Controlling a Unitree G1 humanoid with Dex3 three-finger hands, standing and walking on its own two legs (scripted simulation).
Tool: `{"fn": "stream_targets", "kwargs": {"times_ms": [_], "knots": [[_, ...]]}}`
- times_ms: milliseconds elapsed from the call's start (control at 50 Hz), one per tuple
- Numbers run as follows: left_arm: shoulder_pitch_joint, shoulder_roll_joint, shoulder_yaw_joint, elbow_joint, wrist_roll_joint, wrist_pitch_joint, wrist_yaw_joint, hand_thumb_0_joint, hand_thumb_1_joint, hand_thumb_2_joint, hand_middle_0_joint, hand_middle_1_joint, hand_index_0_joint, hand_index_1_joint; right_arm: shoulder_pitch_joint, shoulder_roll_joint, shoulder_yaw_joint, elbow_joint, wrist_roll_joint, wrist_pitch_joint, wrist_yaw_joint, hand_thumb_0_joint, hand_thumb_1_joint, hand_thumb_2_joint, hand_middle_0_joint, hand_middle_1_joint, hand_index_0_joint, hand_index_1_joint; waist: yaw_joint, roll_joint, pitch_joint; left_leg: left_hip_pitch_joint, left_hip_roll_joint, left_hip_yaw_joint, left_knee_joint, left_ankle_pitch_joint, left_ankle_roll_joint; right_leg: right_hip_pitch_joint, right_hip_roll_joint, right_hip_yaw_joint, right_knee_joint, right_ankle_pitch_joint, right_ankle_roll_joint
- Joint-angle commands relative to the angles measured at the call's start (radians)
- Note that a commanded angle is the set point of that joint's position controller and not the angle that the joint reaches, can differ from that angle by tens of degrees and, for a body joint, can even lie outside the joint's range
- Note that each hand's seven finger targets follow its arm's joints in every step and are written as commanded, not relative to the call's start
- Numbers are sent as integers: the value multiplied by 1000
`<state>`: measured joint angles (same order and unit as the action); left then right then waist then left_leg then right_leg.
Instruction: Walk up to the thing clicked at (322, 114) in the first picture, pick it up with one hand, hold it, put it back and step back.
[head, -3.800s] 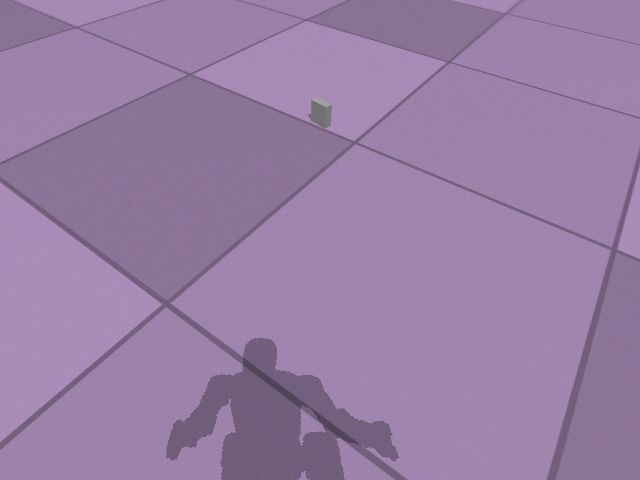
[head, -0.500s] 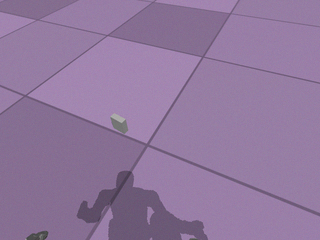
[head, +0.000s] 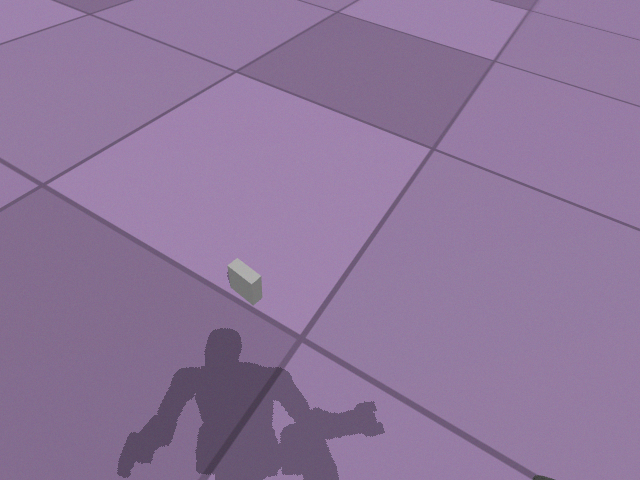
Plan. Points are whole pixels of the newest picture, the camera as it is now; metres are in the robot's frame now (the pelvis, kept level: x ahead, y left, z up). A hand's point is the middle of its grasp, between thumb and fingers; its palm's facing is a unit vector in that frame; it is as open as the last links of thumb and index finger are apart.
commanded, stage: walk up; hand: left
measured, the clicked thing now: (245, 282) +0.87 +0.20 -0.69
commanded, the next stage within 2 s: none
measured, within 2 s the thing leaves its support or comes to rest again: neither
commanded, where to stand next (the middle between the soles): +0.48 +0.00 m, yaw -2 degrees
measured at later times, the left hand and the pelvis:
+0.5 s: hand (143, 390) +0.27 +0.24 -0.11, palm faces -0.04 -0.91 -0.40, open 7.4 cm; pelvis +0.17 -0.03 +0.01, yaw -1 degrees
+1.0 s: hand (139, 318) +0.40 +0.29 -0.14, palm faces -0.10 -0.94 -0.33, open 7.4 cm; pelvis +0.33 +0.02 +0.01, yaw -2 degrees
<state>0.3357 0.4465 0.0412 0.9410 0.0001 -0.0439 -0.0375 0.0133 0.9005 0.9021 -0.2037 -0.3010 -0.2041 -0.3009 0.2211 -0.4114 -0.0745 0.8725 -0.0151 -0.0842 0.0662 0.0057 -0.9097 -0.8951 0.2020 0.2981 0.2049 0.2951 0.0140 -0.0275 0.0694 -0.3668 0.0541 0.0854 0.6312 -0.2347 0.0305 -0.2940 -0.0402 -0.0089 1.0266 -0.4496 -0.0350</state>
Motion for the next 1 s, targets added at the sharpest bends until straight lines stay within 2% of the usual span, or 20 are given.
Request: {"fn": "stream_targets", "kwargs": {"times_ms": [0,120,220,260,300,320,340,360,400,460,540,640,700,720,740,760,780,820,860,980], "knots": [[32,192,45,-71,-17,-41,15,0,900,900,-200,-300,-200,-300,115,-260,-57,-45,22,-17,-37,0,-900,-900,200,300,200,300,-35,156,-60,328,256,-289,-303,268,180,-321,-67,93,80,95,-10],[-57,150,47,-103,5,-23,-18,0,900,900,-200,-300,-200,-300,94,-267,-60,-80,11,-24,-37,0,-900,-900,200,300,200,300,-46,178,-1,240,230,-153,-361,230,208,-263,-87,-2,-191,188,35],[-112,139,60,-107,9,-28,-31,0,900,900,-200,-300,-200,-300,67,-267,-58,-101,10,-14,-30,0,-900,-900,200,300,200,300,-40,157,-2,161,188,-109,-330,112,168,-106,-48,-60,-381,303,17],[-78,141,67,-93,10,-34,-27,0,900,900,-200,-300,-200,-300,46,-270,-58,-111,13,-6,-31,0,-900,-900,200,300,200,300,-4,130,-24,100,198,-116,-261,41,152,24,-24,-68,-416,297,6],[32,179,86,-67,13,-49,-12,0,900,900,-200,-300,-200,-300,64,-219,-34,-118,12,-3,-32,0,-900,-900,200,300,200,300,58,9,-88,46,125,-51,-15,117,107,237,10,-57,-504,243,-18],[132,243,110,-53,20,-59,2,0,900,900,-200,-300,-200,-300,99,-157,-14,-126,14,-6,-31,0,-900,-900,200,300,200,300,100,-194,-149,-68,36,18,280,30,64,363,-141,162,-621,102,-58],[135,330,122,-86,16,-67,14,0,900,900,-200,-300,-200,-300,133,-134,0,-136,17,0,-30,0,-900,-900,200,300,200,300,83,-277,-148,-288,-86,-6,451,-279,16,441,-381,617,-772,-16,-162],[103,328,116,-87,0,-60,13,0,900,900,-200,-300,-200,-300,85,-232,-28,-108,8,14,-43,0,-900,-900,200,300,200,300,85,-146,-113,-284,-25,-103,537,-302,16,343,-421,665,-770,-38,-241],[-7,268,98,-117,-11,-59,19,0,900,900,-200,-300,-200,-300,104,-227,-29,-71,21,22,-40,0,-900,-900,200,300,200,300,38,-87,-32,-278,30,-155,526,-192,13,222,-328,429,-778,-5,-211],[-51,222,80,-137,-3,-62,17,0,900,900,-200,-300,-200,-300,162,-220,-35,-24,8,31,-22,0,-900,-900,200,300,200,300,-5,-124,-15,-174,45,-126,394,-103,-7,93,-227,213,-789,74,-165],[-41,243,93,-153,11,-65,8,0,900,900,-200,-300,-200,-300,99,-196,-37,-38,-7,32,2,0,-900,-900,200,300,200,300,14,-155,-5,-157,55,-79,179,-71,-36,60,-225,150,-810,-6,-192],[-58,252,91,-165,11,-55,-2,0,900,900,-200,-300,-200,-300,53,-188,-44,-41,-4,12,9,0,-900,-900,200,300,200,300,14,-119,-26,3,21,-20,-5,9,-35,-5,-212,99,-746,-47,-165],[-95,218,69,-167,17,-40,-3,0,900,900,-200,-300,-200,-300,182,-212,-64,2,-10,1,-8,0,-900,-900,200,300,200,300,-76,-19,-44,266,-27,15,-63,-25,-18,-182,-155,33,-549,-145,-119],[-73,168,51,-171,21,-34,-3,0,900,900,-200,-300,-200,-300,253,-254,-76,23,-13,-6,-20,0,-900,-900,200,300,200,300,-104,122,-63,353,10,-79,-149,-201,7,-258,-99,-15,-354,-143,-88],[-42,80,25,-179,12,-33,-4,0,900,900,-200,-300,-200,-300,295,-340,-92,9,-24,-14,-32,0,-900,-900,200,300,200,300,-115,368,-61,419,250,-523,-336,-447,94,-429,24,-86,9,-100,-13],[-34,157,42,-155,4,-24,13,0,900,900,-200,-300,-200,-300,258,-388,-96,-30,-3,-18,-34,0,-900,-900,200,300,200,300,-107,267,-20,332,395,-782,-457,-526,204,-488,37,21,114,-100,-20],[-58,212,46,-143,8,-24,20,0,900,900,-200,-300,-200,-300,212,-369,-92,-34,13,-16,-36,0,-900,-900,200,300,200,300,-87,152,21,284,389,-718,-427,-436,234,-477,-17,89,144,-37,-21],[-21,201,52,-102,-2,-27,16,0,900,900,-200,-300,-200,-300,165,-298,-62,-47,6,-22,-46,0,-900,-900,200,300,200,300,-46,117,8,283,285,-475,-357,-84,185,-410,-47,120,100,67,-10],[18,196,55,-76,-2,-20,7,0,900,900,-200,-300,-200,-300,142,-277,-52,-51,13,-28,-50,0,-900,-900,200,300,200,300,-26,175,-10,233,241,-311,-336,78,167,-324,-64,80,21,110,5],[-101,158,57,-112,12,-6,-20,0,900,900,-200,-300,-200,-300,140,-283,-54,-74,4,-24,-50,0,-900,-900,200,300,200,300,-50,164,27,167,220,-199,-363,57,197,-247,-70,6,-200,185,31]]}}
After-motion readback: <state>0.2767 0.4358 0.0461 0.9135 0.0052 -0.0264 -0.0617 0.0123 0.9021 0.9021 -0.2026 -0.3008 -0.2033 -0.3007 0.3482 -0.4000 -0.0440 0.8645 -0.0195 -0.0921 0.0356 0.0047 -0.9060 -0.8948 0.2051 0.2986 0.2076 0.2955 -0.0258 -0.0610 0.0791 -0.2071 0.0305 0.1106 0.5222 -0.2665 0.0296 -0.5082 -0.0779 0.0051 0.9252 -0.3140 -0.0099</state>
